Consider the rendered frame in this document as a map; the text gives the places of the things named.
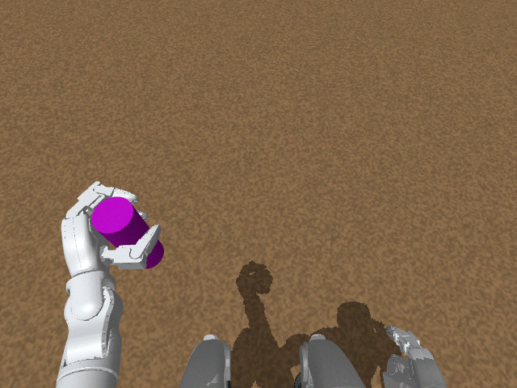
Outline right robot hand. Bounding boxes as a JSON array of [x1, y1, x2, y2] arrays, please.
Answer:
[[383, 326, 447, 388]]

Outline can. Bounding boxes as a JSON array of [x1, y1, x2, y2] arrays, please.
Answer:
[[91, 197, 164, 269]]

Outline left robot arm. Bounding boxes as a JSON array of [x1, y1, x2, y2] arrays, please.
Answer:
[[56, 270, 124, 388]]

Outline left robot hand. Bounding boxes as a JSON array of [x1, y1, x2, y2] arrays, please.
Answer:
[[61, 181, 161, 278]]

